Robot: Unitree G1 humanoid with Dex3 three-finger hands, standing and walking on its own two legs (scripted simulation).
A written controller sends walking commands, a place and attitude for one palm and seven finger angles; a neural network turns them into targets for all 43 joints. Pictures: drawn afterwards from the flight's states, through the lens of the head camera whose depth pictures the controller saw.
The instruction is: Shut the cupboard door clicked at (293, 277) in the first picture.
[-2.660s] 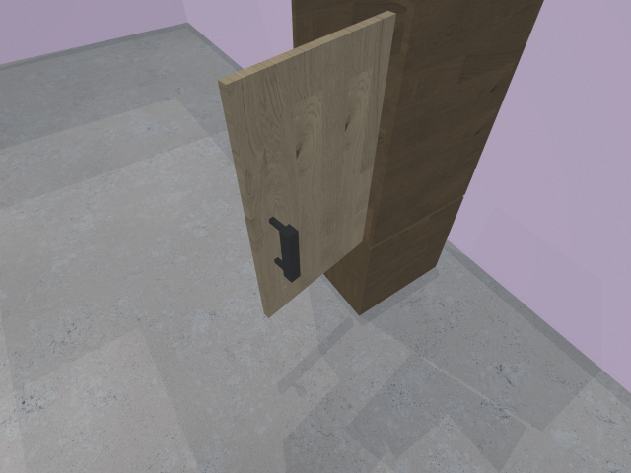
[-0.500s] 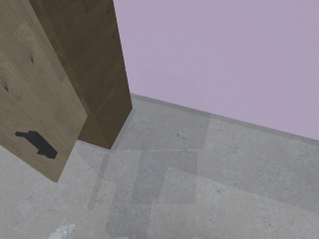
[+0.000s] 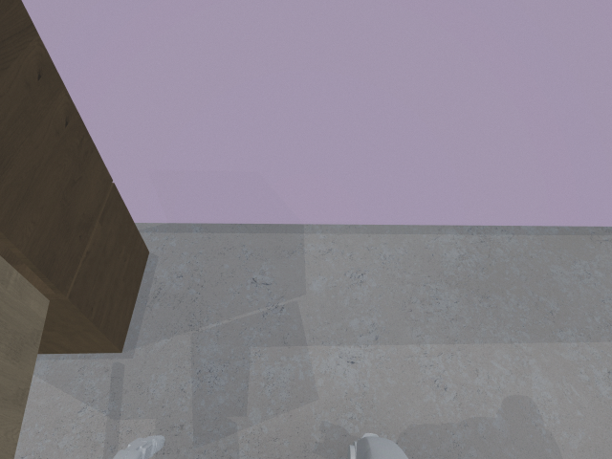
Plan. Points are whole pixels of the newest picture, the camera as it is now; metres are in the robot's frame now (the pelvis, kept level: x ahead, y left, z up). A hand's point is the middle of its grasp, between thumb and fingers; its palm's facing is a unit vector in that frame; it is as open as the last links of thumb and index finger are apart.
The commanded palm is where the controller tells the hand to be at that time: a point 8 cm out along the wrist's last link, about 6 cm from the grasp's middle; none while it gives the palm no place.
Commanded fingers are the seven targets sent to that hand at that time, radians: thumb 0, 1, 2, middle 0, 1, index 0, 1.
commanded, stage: walk to a spot facing it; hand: left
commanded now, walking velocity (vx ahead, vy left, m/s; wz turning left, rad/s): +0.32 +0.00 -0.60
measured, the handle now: out of the picture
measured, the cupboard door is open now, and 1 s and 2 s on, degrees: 100 100 100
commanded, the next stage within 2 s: turn to face it in 1.18 s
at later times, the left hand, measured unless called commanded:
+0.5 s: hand (224, 409) +0.22 +0.13 -0.19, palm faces -0.15 -0.98 -0.16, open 7.3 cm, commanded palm none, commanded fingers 0.00 0.90 0.90 -0.20 -0.30 -0.20 -0.30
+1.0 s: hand (327, 235) +0.57 -0.03 -0.18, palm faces -0.40 -0.89 -0.21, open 7.3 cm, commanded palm none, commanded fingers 0.00 0.90 0.90 -0.20 -0.30 -0.20 -0.30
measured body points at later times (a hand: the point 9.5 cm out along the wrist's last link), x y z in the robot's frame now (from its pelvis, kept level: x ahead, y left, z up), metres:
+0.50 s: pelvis +0.18 -0.05 -0.01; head +0.21 -0.03 +0.43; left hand +0.23 +0.19 -0.18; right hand +0.24 -0.31 -0.14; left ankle +0.28 +0.05 -0.74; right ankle +0.07 -0.15 -0.75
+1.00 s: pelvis +0.38 -0.16 -0.02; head +0.42 -0.18 +0.42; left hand +0.59 +0.01 -0.16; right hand +0.19 -0.31 -0.17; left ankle +0.30 +0.03 -0.69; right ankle +0.40 -0.25 -0.75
